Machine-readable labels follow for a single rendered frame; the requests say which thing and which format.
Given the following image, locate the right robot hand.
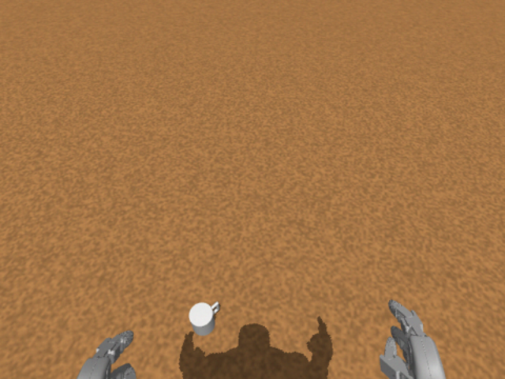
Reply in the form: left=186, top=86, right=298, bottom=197
left=380, top=300, right=446, bottom=379

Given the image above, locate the left robot hand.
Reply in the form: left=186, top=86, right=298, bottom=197
left=77, top=330, right=137, bottom=379

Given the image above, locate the mug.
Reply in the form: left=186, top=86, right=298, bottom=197
left=189, top=302, right=219, bottom=336

